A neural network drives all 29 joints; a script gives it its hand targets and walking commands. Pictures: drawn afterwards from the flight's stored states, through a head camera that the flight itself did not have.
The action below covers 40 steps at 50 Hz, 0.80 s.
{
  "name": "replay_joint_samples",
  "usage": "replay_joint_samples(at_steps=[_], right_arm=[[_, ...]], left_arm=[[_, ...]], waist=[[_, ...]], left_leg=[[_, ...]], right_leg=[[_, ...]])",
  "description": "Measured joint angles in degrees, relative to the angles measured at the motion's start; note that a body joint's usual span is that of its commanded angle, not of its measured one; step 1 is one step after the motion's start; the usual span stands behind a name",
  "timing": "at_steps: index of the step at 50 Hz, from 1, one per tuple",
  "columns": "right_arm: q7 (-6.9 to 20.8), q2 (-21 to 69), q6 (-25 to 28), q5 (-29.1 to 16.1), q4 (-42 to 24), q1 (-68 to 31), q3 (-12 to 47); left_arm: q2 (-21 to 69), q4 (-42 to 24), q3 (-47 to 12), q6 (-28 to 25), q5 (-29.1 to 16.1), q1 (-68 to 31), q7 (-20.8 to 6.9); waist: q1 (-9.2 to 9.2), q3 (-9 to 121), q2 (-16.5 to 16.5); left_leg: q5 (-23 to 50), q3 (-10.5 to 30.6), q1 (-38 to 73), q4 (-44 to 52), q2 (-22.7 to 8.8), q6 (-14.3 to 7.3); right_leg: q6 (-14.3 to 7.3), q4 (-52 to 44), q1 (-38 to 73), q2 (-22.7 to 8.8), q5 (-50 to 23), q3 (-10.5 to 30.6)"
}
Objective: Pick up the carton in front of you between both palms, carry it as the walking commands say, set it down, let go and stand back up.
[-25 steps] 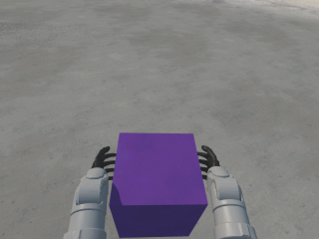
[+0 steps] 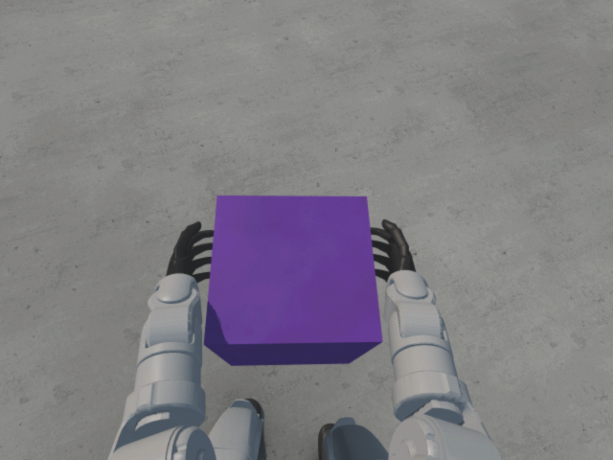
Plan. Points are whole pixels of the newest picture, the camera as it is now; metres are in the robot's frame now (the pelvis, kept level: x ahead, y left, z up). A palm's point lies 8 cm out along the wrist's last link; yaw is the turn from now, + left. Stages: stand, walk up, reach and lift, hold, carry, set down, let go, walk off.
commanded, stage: set down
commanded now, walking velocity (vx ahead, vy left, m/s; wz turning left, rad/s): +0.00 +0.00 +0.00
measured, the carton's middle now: (291, 290) +0.35 +0.03 -0.13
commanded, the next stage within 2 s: none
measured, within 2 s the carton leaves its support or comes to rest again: rests again in 2.00 s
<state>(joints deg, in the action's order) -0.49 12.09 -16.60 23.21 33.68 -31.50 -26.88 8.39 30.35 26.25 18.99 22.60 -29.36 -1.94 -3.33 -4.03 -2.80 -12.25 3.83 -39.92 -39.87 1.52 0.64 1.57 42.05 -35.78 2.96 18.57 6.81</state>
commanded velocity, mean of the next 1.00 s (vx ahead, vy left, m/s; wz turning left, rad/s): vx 0.00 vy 0.00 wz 0.00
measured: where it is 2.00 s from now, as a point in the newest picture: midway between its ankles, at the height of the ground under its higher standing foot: outside the picture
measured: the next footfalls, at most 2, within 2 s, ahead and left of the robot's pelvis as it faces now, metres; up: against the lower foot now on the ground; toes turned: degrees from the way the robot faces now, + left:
none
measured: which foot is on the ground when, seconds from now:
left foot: down 0.00-1.00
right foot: down 0.00-1.00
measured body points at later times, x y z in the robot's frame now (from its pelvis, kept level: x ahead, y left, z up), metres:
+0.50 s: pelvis -0.03 -0.01 -0.13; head +0.20 +0.03 +0.26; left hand +0.39 +0.21 -0.22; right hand +0.42 -0.09 -0.21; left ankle +0.07 +0.12 -0.71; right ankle +0.02 -0.14 -0.71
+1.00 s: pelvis -0.06 +0.00 -0.25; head +0.24 +0.04 +0.08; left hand +0.40 +0.23 -0.38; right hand +0.46 -0.06 -0.37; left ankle +0.07 +0.12 -0.71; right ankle +0.02 -0.14 -0.71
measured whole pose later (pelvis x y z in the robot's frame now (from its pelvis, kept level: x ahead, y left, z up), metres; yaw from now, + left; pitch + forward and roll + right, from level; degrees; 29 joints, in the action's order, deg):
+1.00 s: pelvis -0.06 +0.00 -0.25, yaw -3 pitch +46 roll -3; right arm -8.2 0.4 -11.6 7.8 46.4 -61.6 -20.3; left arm -3.9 39.1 26.1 15.1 9.6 -56.1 2.2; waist -6.7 5.5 -5.1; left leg -24.9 7.0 -120.0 -99.0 5.1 4.0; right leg 4.8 101.7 -114.8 10.2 33.4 4.9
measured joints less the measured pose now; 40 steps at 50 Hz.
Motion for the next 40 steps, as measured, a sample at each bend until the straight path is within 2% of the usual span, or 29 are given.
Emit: replay_joint_samples(at_steps=[5, 11, 19, 25, 40], right_arm=[[-3.32, -0.75, 6.02, -6.23, -1.64, 0.16, 4.66], [-5.98, -1.72, 7.81, -12.12, -3.57, -1.24, 7.89], [-6.2, -1.84, 5.02, -11.24, -0.99, -7.53, 4.45], [-6.16, -3.2, 4.52, -10.69, 2.41, -11.67, 3.19], [-6.65, -9.04, 5.59, -14.74, 8.14, -21.94, 5.79]], left_arm=[[-2.87, -0.24, -2.16, -6.52, -4.94, -0.94, 0.28], [-5.16, -0.87, -3.13, -8.28, -9.63, -3.37, 0.21], [-5.98, 2.08, 0.3, -5.02, -8.17, -9.82, -0.72], [-6.76, 4.29, 1.03, -4.04, -7.17, -13.32, -0.08], [-9.75, 5.91, -1.23, -4.39, -11.86, -20.38, 3.76]], waist=[[-0.4, 2.06, 0.1], [-0.99, 7.74, -0.52], [-1.34, 12.89, -1.16], [-1.44, 15.17, -1.54], [-2.1, 13.55, -1.96]], left_leg=[[-1.15, 1.76, -16.29, -7.44, -0.42, 1.23], [-3.76, 2.55, -31.79, -16.89, -0.39, 2.22], [-6.98, 2.63, -44.2, -27.31, 0.29, 2.34], [-8.62, 2.66, -52.88, -33.97, 1.02, 2.14], [-11.85, 2.82, -71.95, -51.01, 2.81, 2.35]], right_leg=[[-0.49, 7.35, -16.04, 1.49, 1.27, -1.43], [-0.56, 17.03, -31.68, 2.9, 3.89, -1.74], [-0.02, 27.47, -43.99, 3.79, 7.3, -1.7], [0.74, 33.95, -52.36, 4.15, 9.2, -1.68], [2.73, 50.94, -70.72, 5.76, 13.46, -1.72]])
